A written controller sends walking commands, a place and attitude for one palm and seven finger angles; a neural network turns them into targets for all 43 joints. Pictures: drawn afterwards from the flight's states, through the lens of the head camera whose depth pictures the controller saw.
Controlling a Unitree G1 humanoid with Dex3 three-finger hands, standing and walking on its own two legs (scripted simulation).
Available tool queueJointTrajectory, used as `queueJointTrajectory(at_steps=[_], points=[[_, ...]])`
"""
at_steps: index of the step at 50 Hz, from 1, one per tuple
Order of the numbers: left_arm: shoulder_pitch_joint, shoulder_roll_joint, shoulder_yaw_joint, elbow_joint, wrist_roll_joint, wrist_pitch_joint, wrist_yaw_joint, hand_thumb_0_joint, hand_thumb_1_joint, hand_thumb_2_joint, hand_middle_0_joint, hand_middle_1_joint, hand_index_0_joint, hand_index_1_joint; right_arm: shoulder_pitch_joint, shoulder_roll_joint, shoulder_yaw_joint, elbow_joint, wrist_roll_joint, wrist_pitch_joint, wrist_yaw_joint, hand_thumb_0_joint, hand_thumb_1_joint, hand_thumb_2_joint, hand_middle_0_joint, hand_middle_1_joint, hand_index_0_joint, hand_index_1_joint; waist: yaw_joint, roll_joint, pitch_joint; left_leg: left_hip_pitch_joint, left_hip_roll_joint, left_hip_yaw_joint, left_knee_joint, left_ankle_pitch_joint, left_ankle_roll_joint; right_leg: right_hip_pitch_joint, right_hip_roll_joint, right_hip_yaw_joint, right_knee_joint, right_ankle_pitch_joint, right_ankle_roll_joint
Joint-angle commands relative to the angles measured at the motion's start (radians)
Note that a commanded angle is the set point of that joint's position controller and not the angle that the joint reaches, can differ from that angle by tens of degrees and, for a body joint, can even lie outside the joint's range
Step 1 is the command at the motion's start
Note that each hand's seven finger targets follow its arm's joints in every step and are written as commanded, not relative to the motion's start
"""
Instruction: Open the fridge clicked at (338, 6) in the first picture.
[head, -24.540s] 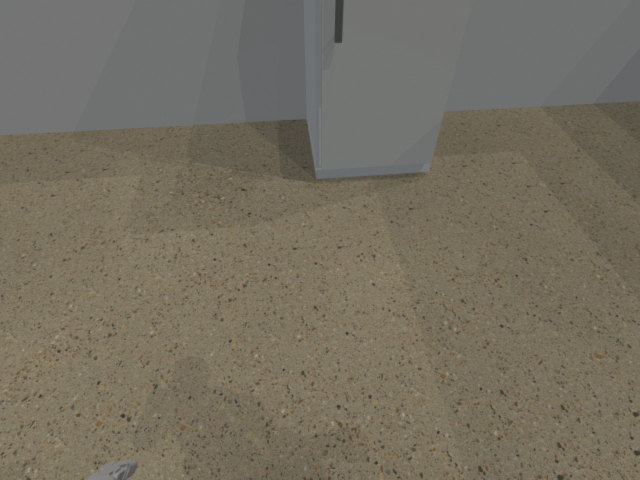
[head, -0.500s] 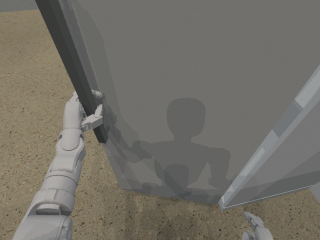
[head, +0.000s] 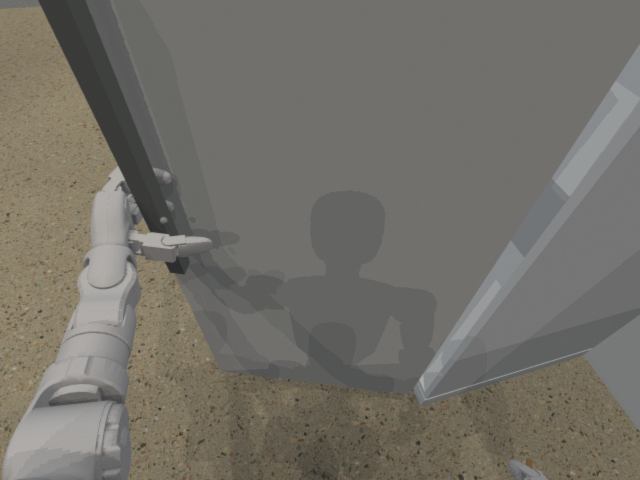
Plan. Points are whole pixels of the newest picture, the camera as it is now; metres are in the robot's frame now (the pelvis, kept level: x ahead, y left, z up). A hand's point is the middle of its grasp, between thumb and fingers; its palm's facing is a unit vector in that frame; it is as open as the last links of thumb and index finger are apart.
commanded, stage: loosen the grip on the handle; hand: left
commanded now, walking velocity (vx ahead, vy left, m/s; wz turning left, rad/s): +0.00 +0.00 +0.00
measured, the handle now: (137, 142) +0.46 +0.23 +0.18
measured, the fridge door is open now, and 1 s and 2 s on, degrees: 68 67 67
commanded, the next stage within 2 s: slip the hand off the handle in 0.20 s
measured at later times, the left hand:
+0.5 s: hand (124, 224) +0.42 +0.28 +0.07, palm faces +0.31 -0.94 -0.17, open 14.3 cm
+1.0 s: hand (84, 228) +0.41 +0.32 +0.08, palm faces +0.26 -0.95 -0.18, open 14.7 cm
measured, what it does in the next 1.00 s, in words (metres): stands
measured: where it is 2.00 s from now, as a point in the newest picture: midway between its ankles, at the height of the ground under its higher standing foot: outside the picture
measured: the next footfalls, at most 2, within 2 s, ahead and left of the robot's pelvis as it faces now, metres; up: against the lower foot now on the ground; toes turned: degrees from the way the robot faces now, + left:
none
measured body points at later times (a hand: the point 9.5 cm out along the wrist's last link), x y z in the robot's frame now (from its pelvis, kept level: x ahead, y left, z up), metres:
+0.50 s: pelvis +0.04 +0.02 -0.01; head +0.07 +0.03 +0.44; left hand +0.40 +0.32 +0.08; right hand +0.16 -0.23 -0.11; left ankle +0.03 +0.13 -0.73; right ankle +0.05 -0.10 -0.73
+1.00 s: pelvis +0.04 +0.03 -0.01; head +0.07 +0.04 +0.44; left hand +0.39 +0.37 +0.09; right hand +0.13 -0.23 -0.11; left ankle +0.03 +0.13 -0.73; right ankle +0.05 -0.10 -0.73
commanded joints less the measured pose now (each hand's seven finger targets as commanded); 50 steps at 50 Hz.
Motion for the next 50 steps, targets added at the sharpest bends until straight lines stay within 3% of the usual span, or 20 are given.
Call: queueJointTrajectory(at_steps=[1, 4, 5, 6, 9, 14, 15, 16, 18, 23, 26, 30, 31, 33, 36, 39, 40, 43, 47, 50], points=[[-0.371, 0.304, 0.094, -0.171, 0.005, -0.073, 0.015, 0.0, -0.55, 0.2, -0.317, -1.233, -0.317, -1.233, -0.044, -0.137, -0.041, -0.12, -0.004, -0.047, -0.012, 0.0, -0.9, -0.9, 0.2, 0.3, 0.2, 0.3, 0.027, 0.019, -0.261, 0.038, -0.048, -0.024, -0.064, -0.065, 0.035, 0.096, -0.005, 0.062, -0.135, -0.103, 0.005], [-0.392, 0.239, 0.037, -0.254, -0.002, -0.089, 0.002, 0.0, -0.55, 0.2, -0.277, -1.183, -0.277, -1.183, -0.042, -0.129, -0.037, -0.135, -0.006, -0.038, -0.007, 0.0, -0.9, -0.9, 0.2, 0.3, 0.2, 0.3, 0.019, 0.043, -0.297, 0.055, -0.049, -0.023, -0.047, 0.005, 0.036, 0.109, -0.003, 0.057, -0.111, -0.007, 0.006], [-0.376, 0.262, 0.066, -0.251, -0.008, -0.089, 0.002, 0.0, -0.55, 0.2, -0.263, -1.167, -0.263, -1.167, -0.035, -0.13, -0.042, -0.131, -0.007, -0.038, -0.007, 0.0, -0.9, -0.9, 0.2, 0.3, 0.2, 0.3, 0.025, 0.033, -0.313, 0.058, -0.047, -0.025, -0.038, 0.025, 0.035, 0.114, 0.0, 0.053, -0.104, 0.018, 0.006], [-0.385, 0.255, 0.061, -0.279, -0.01, -0.092, -0.003, 0.0, -0.55, 0.2, -0.25, -1.15, -0.25, -1.15, -0.029, -0.13, -0.045, -0.127, -0.009, -0.035, -0.007, 0.0, -0.9, -0.9, 0.2, 0.3, 0.2, 0.3, 0.016, 0.044, -0.336, 0.076, -0.045, -0.026, -0.032, 0.062, 0.034, 0.115, 0.003, 0.046, -0.089, 0.066, 0.006], [-0.297, 0.231, 0.074, -0.298, -0.027, -0.077, -0.006, 0.0, -0.55, 0.2, -0.25, -1.15, -0.25, -1.15, -0.01, -0.128, -0.049, -0.127, -0.009, -0.027, -0.001, 0.0, -0.9, -0.9, 0.2, 0.3, 0.2, 0.3, 0.033, 0.035, -0.381, 0.106, -0.038, -0.039, -0.018, 0.17, 0.027, 0.136, 0.011, 0.025, -0.055, 0.181, 0.001], [-0.275, 0.161, 0.022, -0.377, -0.022, -0.053, 0.009, 0.0, -0.55, 0.2, -0.25, -1.15, -0.25, -1.15, -0.017, -0.118, -0.048, -0.134, -0.008, -0.02, 0.007, 0.0, -0.9, -0.9, 0.2, 0.3, 0.2, 0.3, 0.02, 0.047, -0.356, 0.134, -0.026, -0.055, -0.004, 0.232, 0.021, 0.089, 0.017, 0.006, -0.035, 0.208, 0.004], [-0.242, 0.26, 0.109, -0.246, -0.002, -0.043, 0.016, 0.0, -0.55, 0.2, -0.25, -1.15, -0.25, -1.15, 0.005, -0.131, -0.048, -0.11, -0.012, -0.008, 0.0, 0.0, -0.9, -0.9, 0.2, 0.3, 0.2, 0.3, 0.015, -0.011, -0.282, 0.07, -0.026, -0.056, 0.003, 0.2, 0.02, 0.063, 0.016, 0.007, -0.032, 0.194, 0.005], [-0.224, 0.241, 0.096, -0.27, 0.0, -0.045, 0.011, 0.0, -0.55, 0.2, -0.25, -1.15, -0.25, -1.15, 0.0, -0.127, -0.042, -0.129, -0.016, 0.001, 0.003, 0.0, -0.9, -0.9, 0.2, 0.3, 0.2, 0.3, 0.029, -0.015, -0.295, 0.043, -0.034, -0.053, 0.003, 0.187, 0.022, 0.08, 0.011, 0.008, -0.026, 0.194, 0.007], [-0.252, 0.297, 0.142, -0.301, 0.003, -0.051, 0.006, 0.0, -0.55, 0.2, -0.25, -1.15, -0.25, -1.15, -0.013, -0.126, -0.043, -0.137, -0.015, 0.013, -0.005, 0.0, -0.9, -0.9, 0.2, 0.3, 0.2, 0.3, 0.038, 0.001, -0.31, 0.046, -0.037, -0.047, 0.007, 0.187, 0.026, 0.106, 0.008, 0.018, -0.023, 0.206, 0.006], [-0.225, 0.302, 0.147, -0.401, -0.017, -0.08, -0.049, 0.0, -0.55, 0.2, -0.25, -1.15, -0.25, -1.15, -0.01, -0.115, -0.044, -0.153, -0.015, 0.021, -0.007, 0.0, -0.9, -0.9, 0.2, 0.3, 0.2, 0.3, 0.047, 0.093, -0.406, 0.114, -0.028, -0.052, 0.037, 0.333, 0.019, 0.127, 0.018, 0.017, 0.01, 0.291, -0.002], [-0.204, 0.261, 0.103, -0.432, -0.038, -0.096, -0.1, 0.0, -0.55, 0.2, -0.25, -1.15, -0.25, -1.15, -0.002, -0.117, -0.049, -0.147, -0.011, 0.017, -0.003, 0.0, -0.9, -0.9, 0.2, 0.3, 0.2, 0.3, 0.029, 0.128, -0.414, 0.166, -0.017, -0.067, 0.054, 0.389, 0.01, 0.072, 0.027, 0.01, 0.014, 0.274, 0.0], [-0.202, 0.231, 0.072, -0.352, -0.075, -0.057, -0.152, 0.0, -0.55, 0.2, -0.25, -1.15, -0.25, -1.15, 0.002, -0.129, -0.048, -0.134, 0.003, 0.021, -0.01, 0.0, -0.9, -0.9, 0.2, 0.3, 0.2, 0.3, 0.003, 0.092, -0.307, 0.12, -0.014, -0.082, 0.046, 0.288, 0.007, 0.009, 0.031, 0.0, -0.005, 0.199, 0.0], [-0.226, 0.248, 0.08, -0.326, -0.077, -0.046, -0.159, 0.0, -0.55, 0.2, -0.25, -1.15, -0.25, -1.15, 0.003, -0.135, -0.047, -0.13, 0.006, 0.023, -0.015, 0.0, -0.9, -0.9, 0.2, 0.3, 0.2, 0.3, -0.005, 0.052, -0.282, 0.092, -0.015, -0.089, 0.036, 0.226, 0.008, -0.001, 0.03, -0.004, -0.01, 0.162, 0.001], [-0.251, 0.282, 0.106, -0.322, -0.078, -0.034, -0.162, 0.0, -0.55, 0.2, -0.25, -1.15, -0.25, -1.15, 0.001, -0.141, -0.046, -0.134, 0.006, 0.024, -0.023, 0.0, -0.9, -0.9, 0.2, 0.3, 0.2, 0.3, 0.003, 0.066, -0.278, 0.071, -0.024, -0.088, 0.032, 0.181, 0.014, 0.01, 0.025, 0.0, -0.013, 0.142, -0.003], [-0.26, 0.33, 0.139, -0.336, -0.066, -0.049, -0.163, 0.0, -0.55, 0.2, -0.25, -1.15, -0.25, -1.15, 0.006, -0.138, -0.042, -0.14, 0.002, 0.026, -0.025, 0.0, -0.9, -0.9, 0.2, 0.3, 0.2, 0.3, 0.013, 0.072, -0.333, 0.079, -0.029, -0.091, 0.04, 0.2, 0.014, 0.019, 0.026, 0.0, 0.003, 0.15, -0.004], [-0.278, 0.403, 0.194, -0.377, -0.051, -0.092, -0.156, 0.0, -0.55, 0.2, -0.25, -1.15, -0.25, -1.15, 0.019, -0.14, -0.044, -0.139, -0.009, 0.027, -0.024, 0.0, -0.9, -0.9, 0.2, 0.3, 0.2, 0.3, 0.028, 0.131, -0.402, 0.121, -0.024, -0.103, 0.057, 0.277, 0.005, 0.02, 0.03, 0.002, 0.028, 0.171, -0.007], [-0.26, 0.387, 0.186, -0.377, -0.054, -0.101, -0.158, 0.0, -0.55, 0.2, -0.25, -1.15, -0.25, -1.15, 0.018, -0.135, -0.042, -0.141, -0.01, 0.026, -0.021, 0.0, -0.9, -0.9, 0.2, 0.3, 0.2, 0.3, 0.031, 0.143, -0.406, 0.126, -0.025, -0.1, 0.062, 0.29, 0.003, 0.018, 0.031, 0.002, 0.029, 0.176, -0.005], [-0.211, 0.447, 0.244, -0.317, -0.059, -0.101, -0.171, 0.0, -0.55, 0.2, -0.25, -1.15, -0.25, -1.15, 0.024, -0.144, -0.041, -0.141, -0.011, 0.033, -0.022, 0.0, -0.9, -0.9, 0.2, 0.3, 0.2, 0.3, 0.039, 0.121, -0.378, 0.076, -0.024, -0.097, 0.066, 0.272, 0.006, 0.03, 0.033, 0.002, 0.033, 0.172, -0.006], [-0.098, 0.347, 0.17, -0.342, -0.088, -0.056, -0.217, 0.0, -0.55, 0.2, -0.25, -1.15, -0.25, -1.15, 0.01, -0.138, -0.045, -0.174, 0.002, 0.031, -0.015, 0.0, -0.9, -0.9, 0.2, 0.3, 0.2, 0.3, 0.048, 0.162, -0.377, 0.087, -0.018, -0.092, 0.054, 0.278, 0.0, 0.022, 0.033, -0.004, 0.024, 0.16, -0.006], [0.017, 0.324, 0.171, -0.393, -0.12, -0.026, -0.233, 0.0, -0.55, 0.2, -0.25, -1.15, -0.25, -1.15, 0.009, -0.143, -0.049, -0.197, 0.007, 0.029, -0.009, 0.0, -0.9, -0.9, 0.2, 0.3, 0.2, 0.3, 0.055, 0.087, -0.359, 0.073, -0.012, -0.094, 0.051, 0.278, 0.007, 0.032, 0.039, -0.009, 0.016, 0.167, -0.001]])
